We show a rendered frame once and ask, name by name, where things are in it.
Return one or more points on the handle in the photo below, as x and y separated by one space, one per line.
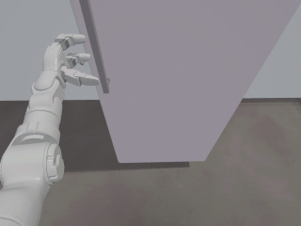
94 42

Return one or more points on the robot left forearm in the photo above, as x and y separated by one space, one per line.
43 114

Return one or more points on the left robot upper arm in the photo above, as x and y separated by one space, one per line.
28 171

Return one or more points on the fridge door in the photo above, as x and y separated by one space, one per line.
178 69

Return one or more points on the robot left hand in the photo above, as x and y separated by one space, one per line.
55 60

